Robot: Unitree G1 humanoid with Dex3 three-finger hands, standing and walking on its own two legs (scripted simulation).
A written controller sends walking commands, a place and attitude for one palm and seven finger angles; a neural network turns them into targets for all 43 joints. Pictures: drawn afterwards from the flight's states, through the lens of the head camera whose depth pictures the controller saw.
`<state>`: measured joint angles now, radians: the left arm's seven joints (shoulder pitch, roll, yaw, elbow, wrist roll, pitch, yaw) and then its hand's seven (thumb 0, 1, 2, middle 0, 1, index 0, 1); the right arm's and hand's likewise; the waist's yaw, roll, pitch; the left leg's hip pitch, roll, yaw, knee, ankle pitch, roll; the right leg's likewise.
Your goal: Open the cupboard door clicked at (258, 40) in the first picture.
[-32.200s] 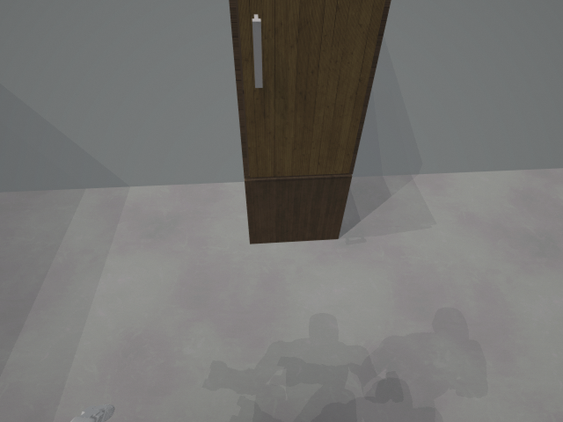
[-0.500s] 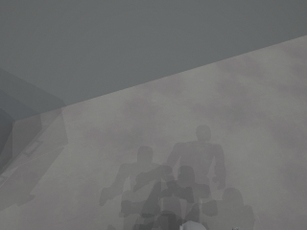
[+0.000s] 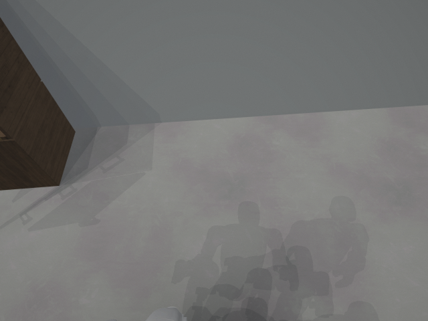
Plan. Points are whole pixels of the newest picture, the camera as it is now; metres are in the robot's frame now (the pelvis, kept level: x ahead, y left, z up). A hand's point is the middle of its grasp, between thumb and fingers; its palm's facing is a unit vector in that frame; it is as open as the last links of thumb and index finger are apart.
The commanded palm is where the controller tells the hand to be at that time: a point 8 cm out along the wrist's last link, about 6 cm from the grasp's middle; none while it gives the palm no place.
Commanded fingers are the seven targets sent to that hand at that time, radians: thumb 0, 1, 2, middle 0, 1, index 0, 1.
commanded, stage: turn to face it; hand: left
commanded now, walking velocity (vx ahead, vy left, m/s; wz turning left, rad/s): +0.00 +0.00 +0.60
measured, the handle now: out of the picture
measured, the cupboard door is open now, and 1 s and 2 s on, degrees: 44 44 44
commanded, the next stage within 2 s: take the last steps up to it in 1.42 s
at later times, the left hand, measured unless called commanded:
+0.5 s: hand out of the picture +0.06 +0.21 -0.15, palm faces +0.28 -0.91 -0.30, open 7.4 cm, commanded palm none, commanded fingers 0.00 0.90 0.90 -0.20 -0.30 -0.20 -0.30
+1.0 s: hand out of the picture -0.09 +0.21 -0.18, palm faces +0.60 -0.76 -0.25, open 7.4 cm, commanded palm none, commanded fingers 0.00 0.90 0.90 -0.20 -0.30 -0.20 -0.30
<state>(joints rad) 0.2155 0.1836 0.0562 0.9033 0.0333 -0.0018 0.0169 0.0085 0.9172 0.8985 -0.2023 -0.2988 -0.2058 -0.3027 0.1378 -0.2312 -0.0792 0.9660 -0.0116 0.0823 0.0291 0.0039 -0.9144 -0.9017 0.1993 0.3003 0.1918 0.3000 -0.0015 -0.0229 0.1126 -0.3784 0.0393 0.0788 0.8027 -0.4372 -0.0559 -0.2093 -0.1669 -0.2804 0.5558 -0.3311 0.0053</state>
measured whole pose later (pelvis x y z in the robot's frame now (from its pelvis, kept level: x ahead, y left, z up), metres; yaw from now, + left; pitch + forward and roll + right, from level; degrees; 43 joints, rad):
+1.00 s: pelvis +0.00 +0.01 -0.01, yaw +35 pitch +1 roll +0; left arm 0.22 0.26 0.09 0.96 0.02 0.07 0.02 0.01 0.91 0.90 -0.20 -0.30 -0.20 -0.30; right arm 0.11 -0.21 -0.06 0.92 -0.02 0.03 0.00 0.00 -0.91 -0.90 0.20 0.30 0.19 0.30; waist 0.01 -0.05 0.09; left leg -0.29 0.00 0.05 0.59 -0.31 0.03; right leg -0.45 -0.14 -0.09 1.08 -0.51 0.08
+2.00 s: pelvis +0.02 +0.06 +0.01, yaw +53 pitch +0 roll +1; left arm 0.23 0.19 0.06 1.04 0.03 0.01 -0.02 0.01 0.91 0.90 -0.19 -0.30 -0.20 -0.30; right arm 0.35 -0.14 -0.02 1.07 -0.02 -0.04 -0.02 0.00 -0.92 -0.90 0.20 0.30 0.20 0.30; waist 0.01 -0.02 0.04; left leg -0.02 -0.04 0.08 0.31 -0.28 0.06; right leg -0.55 -0.12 -0.07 1.04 -0.28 0.03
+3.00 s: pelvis +0.21 +0.39 +0.00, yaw +52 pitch +0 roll +1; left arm 0.22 0.17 0.07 1.06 0.03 -0.02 0.00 0.02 0.92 0.90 -0.20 -0.30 -0.20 -0.30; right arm 0.24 -0.17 -0.05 1.05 -0.03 -0.08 -0.03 -0.03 -0.96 -0.90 0.20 0.30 0.20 0.30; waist 0.02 -0.03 0.06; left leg -0.15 -0.01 0.19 0.38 -0.24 0.06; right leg -0.55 -0.11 -0.06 1.10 -0.30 0.01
